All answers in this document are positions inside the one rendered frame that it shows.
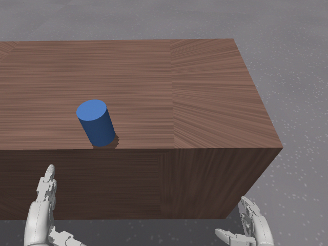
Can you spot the left robot hand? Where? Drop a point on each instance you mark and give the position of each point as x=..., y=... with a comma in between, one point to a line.
x=39, y=225

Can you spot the can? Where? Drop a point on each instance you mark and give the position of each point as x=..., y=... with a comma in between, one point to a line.
x=96, y=122

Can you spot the right robot hand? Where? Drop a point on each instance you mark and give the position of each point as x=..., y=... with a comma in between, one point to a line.
x=257, y=228

